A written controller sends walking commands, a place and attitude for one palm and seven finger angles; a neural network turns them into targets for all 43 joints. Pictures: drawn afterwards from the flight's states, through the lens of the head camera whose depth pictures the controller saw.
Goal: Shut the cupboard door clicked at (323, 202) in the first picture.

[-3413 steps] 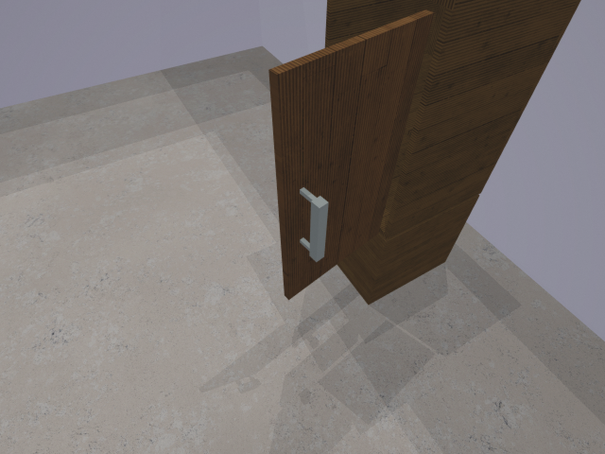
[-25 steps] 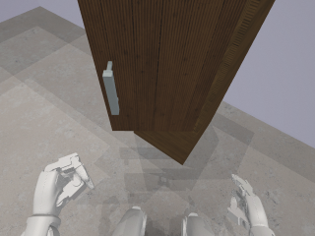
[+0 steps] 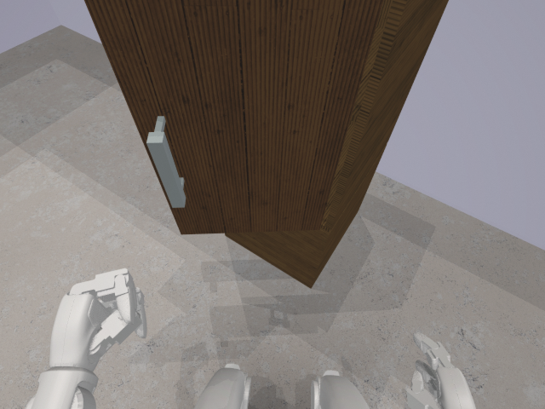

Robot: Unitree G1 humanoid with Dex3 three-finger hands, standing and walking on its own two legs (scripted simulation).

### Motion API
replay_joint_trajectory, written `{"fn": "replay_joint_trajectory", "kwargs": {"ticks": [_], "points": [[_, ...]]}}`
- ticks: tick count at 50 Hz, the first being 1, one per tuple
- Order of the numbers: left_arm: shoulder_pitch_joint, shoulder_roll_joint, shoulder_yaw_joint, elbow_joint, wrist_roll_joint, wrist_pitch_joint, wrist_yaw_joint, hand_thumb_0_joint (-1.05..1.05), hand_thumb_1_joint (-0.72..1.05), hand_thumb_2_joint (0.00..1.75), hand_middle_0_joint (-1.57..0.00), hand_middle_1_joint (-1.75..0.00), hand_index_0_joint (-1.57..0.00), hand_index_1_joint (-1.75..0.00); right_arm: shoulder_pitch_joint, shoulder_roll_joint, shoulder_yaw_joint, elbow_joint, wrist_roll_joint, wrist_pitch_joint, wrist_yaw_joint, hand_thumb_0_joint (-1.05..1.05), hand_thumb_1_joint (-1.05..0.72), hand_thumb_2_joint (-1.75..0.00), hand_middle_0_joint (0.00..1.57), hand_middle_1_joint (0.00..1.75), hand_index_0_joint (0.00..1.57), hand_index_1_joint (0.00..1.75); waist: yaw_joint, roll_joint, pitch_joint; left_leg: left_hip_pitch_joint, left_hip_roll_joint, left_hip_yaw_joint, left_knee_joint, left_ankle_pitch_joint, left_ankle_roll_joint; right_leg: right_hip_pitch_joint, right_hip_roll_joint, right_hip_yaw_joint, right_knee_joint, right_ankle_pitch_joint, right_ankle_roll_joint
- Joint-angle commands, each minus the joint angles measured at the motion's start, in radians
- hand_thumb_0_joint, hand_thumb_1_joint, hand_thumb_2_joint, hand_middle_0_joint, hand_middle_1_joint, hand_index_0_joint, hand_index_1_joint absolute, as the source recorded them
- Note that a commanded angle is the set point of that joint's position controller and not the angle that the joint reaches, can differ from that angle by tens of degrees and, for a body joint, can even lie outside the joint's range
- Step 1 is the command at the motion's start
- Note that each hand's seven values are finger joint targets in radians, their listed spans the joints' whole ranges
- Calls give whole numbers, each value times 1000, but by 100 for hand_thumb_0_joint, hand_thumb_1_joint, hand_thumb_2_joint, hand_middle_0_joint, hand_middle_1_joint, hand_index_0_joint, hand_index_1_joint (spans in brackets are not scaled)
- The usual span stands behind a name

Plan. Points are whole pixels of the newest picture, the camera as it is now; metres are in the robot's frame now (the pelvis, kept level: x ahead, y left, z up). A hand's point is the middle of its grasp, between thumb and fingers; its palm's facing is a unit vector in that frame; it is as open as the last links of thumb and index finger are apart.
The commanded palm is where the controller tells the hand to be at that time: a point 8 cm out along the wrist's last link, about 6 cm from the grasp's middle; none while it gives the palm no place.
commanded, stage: raise the hand and make a fist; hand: left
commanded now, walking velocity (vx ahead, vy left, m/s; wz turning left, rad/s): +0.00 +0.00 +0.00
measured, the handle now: (170, 164) +0.48 +0.21 +0.04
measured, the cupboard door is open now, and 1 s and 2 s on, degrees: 36 36 36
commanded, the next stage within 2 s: bring the fist close to the handle in 0.20 s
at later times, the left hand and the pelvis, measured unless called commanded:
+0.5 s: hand (151, 303) +0.24 +0.17 +0.05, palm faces +0.08 -1.00 -0.04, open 3.1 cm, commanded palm +0.23 +0.23 +0.05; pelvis +0.00 -0.01 +0.00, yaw +0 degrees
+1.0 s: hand (174, 240) +0.33 +0.17 +0.05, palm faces +0.07 -1.00 -0.02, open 3.1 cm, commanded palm +0.32 +0.21 +0.05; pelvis +0.00 +0.00 +0.01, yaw +0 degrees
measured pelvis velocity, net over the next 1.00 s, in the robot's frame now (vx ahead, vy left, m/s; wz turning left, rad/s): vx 0.00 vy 0.00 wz -0.01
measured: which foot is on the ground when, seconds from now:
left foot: down 0.00-1.00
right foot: down 0.00-1.00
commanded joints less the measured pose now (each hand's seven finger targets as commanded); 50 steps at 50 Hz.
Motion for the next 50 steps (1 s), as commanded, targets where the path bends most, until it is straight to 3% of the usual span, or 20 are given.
{"fn": "replay_joint_trajectory", "kwargs": {"ticks": [1, 2, 5, 9, 12, 15, 22, 26, 27, 31, 37, 40, 41, 44, 50], "points": [[-21, 104, 70, -206, -14, -85, 10, 0, 90, 90, -130, -150, -130, -150, -50, -115, -52, -161, 4, -54, -7, 0, -90, -90, 20, 30, 20, 30, 3, -14, -213, 79, -16, 30, -188, 234, 22, 242, 1, 52, -198, 178, -13], [-22, 116, 81, -197, -15, -88, 13, 0, 90, 90, -130, -150, -130, -150, -52, -116, -52, -160, 3, -52, -9, 0, -90, -90, 20, 30, 20, 30, 0, -35, -209, 59, -16, 28, -181, 230, 25, 247, 3, 59, -200, 169, -13], [-25, 102, 67, -203, -10, -98, 13, 0, 90, 90, -130, -150, -130, -150, -53, -114, -53, -159, 5, -51, -5, 0, -90, -90, 20, 30, 20, 30, 2, -8, -216, 76, -15, 32, -183, 237, 23, 242, 0, 58, -194, 185, -13], [-30, 100, 57, -184, -7, -95, 9, 0, 90, 90, -130, -150, -130, -150, -57, -114, -50, -165, 7, -45, -5, 0, -90, -90, 20, 30, 20, 30, -3, -14, -181, 54, -16, 35, -185, 193, 25, 234, -4, 74, -220, 114, -11], [-38, 112, 70, -187, -10, -95, 7, 0, 90, 90, -130, -150, -130, -150, -54, -116, -50, -168, 7, -43, -9, 0, -90, -90, 20, 30, 20, 30, -4, -39, -192, 47, -16, 35, -176, 196, 28, 245, -1, 80, -222, 111, -10], [-45, 96, 58, -192, -11, -97, 2, 0, 90, 90, -130, -150, -130, -150, -56, -113, -49, -166, 8, -44, -9, 0, -90, -90, 20, 30, 20, 30, -5, -16, -195, 65, -16, 35, -178, 203, 27, 235, -2, 75, -215, 139, -9], [-243, 89, 20, -156, 7, -93, 11, 0, 90, 90, -130, -150, -130, -150, -52, -124, -44, -142, 3, -54, -17, 0, -90, -90, 20, 30, 20, 30, -32, -11, -199, 79, -14, 23, -174, 179, 32, 181, 6, 55, -201, 108, -13], [-265, 106, 47, -92, 15, -56, 17, 0, 90, 90, -130, -150, -130, -150, -49, -125, -44, -137, 5, -42, -15, 0, -90, -90, 20, 30, 20, 30, -13, -26, -240, 85, -15, 31, -187, 214, 30, 231, 1, 54, -199, 165, -10], [-286, 124, 65, -84, 16, -48, 21, 0, 90, 90, -130, -150, -130, -150, -47, -125, -42, -134, 4, -38, -15, 0, -90, -90, 20, 30, 20, 30, -9, -3, -247, 85, -15, 30, -191, 219, 30, 236, 3, 51, -197, 165, -14], [-347, 104, 58, -51, 21, -36, 42, 0, 90, 90, -130, -150, -130, -150, -48, -120, -40, -124, 4, -26, -8, 0, -90, -90, 20, 30, 20, 30, -9, -3, -250, 117, -13, 32, -213, 242, 25, 247, 2, 39, -200, 207, -12], [-451, 69, 6, 17, 49, -49, 67, 0, 90, 90, -130, -150, -130, -150, -39, -129, -43, -107, -1, -19, -1, 0, -90, -90, 20, 30, 20, 30, -32, -3, -243, 151, -8, 22, -231, 250, 24, 213, 5, 20, -199, 213, -16], [-522, 83, 29, 90, 58, -53, 78, 0, 90, 90, -130, -150, -130, -150, -37, -132, -46, -89, -3, -9, 0, 0, -90, -90, 20, 30, 20, 30, -33, -27, -231, 139, -7, 27, -235, 225, 22, 207, 2, 24, -207, 193, -13], [-564, 93, 34, 99, 63, -57, 81, 0, 90, 90, -130, -150, -130, -150, -38, -133, -45, -83, -2, -6, 0, 0, -90, -90, 20, 30, 20, 30, -36, -9, -236, 140, -7, 28, -237, 219, 21, 203, 1, 26, -206, 187, -15], [-612, 97, 46, 118, 69, -73, 96, 0, 90, 90, -130, -150, -130, -150, -36, -130, -47, -78, -5, 1, 2, 0, -90, -90, 20, 30, 20, 30, -23, 4, -283, 170, -7, 30, -245, 259, 19, 229, 0, 25, -198, 227, -19], [-750, 78, 17, 209, 90, -80, 115, 0, 90, 90, -130, -150, -130, -150, -15, -135, -49, -48, -7, 16, 9, 0, -90, -90, 20, 30, 20, 30, -46, 11, -289, 200, 0, 27, -249, 289, 14, 209, 2, 18, -196, 264, -18]]}}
